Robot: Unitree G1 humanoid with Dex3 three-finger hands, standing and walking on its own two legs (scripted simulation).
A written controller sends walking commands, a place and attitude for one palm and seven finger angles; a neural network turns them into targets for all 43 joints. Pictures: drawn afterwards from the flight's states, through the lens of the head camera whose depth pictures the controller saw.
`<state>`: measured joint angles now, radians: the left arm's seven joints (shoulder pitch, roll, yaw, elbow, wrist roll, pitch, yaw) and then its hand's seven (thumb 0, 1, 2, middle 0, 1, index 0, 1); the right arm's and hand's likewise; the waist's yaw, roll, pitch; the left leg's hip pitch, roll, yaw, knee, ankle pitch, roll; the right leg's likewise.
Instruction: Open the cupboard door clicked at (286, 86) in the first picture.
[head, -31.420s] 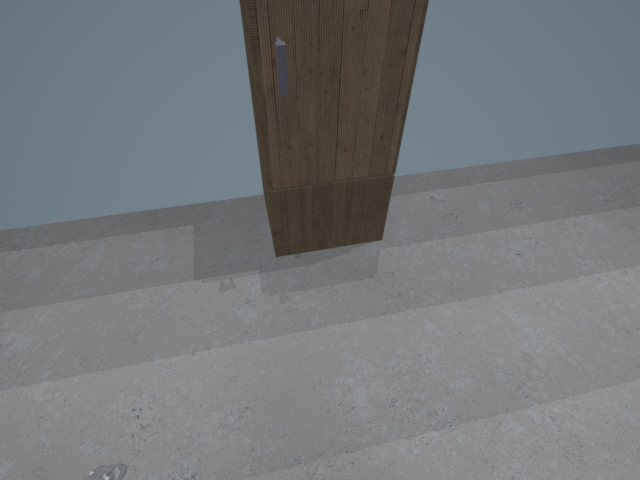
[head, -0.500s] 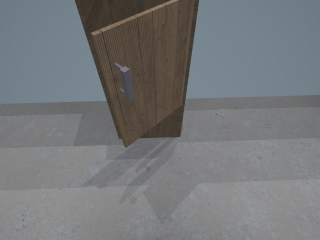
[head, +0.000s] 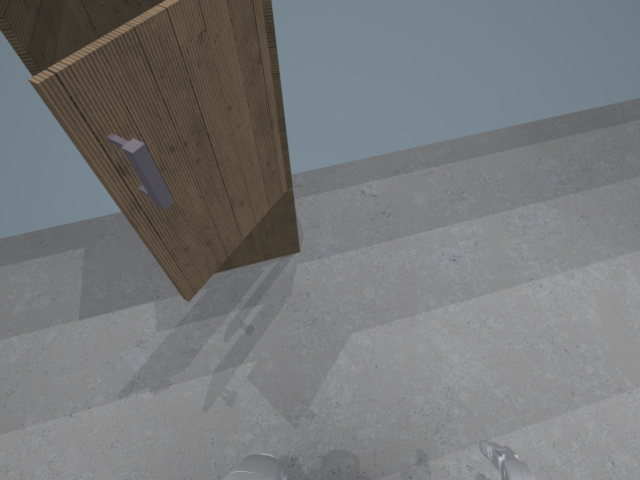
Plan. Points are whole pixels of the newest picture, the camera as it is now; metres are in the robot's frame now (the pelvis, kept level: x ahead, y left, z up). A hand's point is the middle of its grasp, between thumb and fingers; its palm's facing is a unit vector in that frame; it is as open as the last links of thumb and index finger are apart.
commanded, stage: walk to a spot facing it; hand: left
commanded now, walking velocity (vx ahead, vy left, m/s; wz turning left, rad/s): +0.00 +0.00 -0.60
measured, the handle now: (140, 172) +0.51 +0.34 +0.03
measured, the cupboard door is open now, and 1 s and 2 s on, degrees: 42 42 42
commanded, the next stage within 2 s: none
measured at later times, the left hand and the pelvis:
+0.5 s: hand (200, 453) +0.15 +0.20 -0.18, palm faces -0.29 -0.91 -0.28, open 7.4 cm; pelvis -0.01 +0.02 -0.03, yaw -18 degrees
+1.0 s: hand (263, 425) +0.20 +0.12 -0.17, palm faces -0.58 -0.78 -0.23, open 7.4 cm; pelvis +0.00 +0.01 -0.01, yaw -37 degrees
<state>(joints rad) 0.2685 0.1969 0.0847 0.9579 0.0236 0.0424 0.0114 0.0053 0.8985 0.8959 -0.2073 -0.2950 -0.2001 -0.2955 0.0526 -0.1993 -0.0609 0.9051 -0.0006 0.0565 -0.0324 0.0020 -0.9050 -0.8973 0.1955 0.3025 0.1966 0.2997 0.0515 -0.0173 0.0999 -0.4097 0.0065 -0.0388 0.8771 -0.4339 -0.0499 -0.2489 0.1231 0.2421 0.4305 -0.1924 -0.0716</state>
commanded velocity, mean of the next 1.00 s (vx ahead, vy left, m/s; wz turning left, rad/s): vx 0.06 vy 0.00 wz -0.60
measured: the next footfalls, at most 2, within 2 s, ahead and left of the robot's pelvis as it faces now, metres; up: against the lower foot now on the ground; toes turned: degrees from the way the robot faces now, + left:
left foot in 0.14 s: +0.04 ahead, +0.17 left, +0.00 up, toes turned -8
right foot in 0.40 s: +0.03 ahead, -0.14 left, +0.00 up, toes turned -14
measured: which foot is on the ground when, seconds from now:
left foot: up 0.00-0.12, down 0.14-0.38, up 0.40-0.58, down 0.60-0.84, up 0.86-1.00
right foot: down 0.00-0.12, up 0.14-0.38, down 0.40-0.60, up 0.62-0.82, down 0.84-1.00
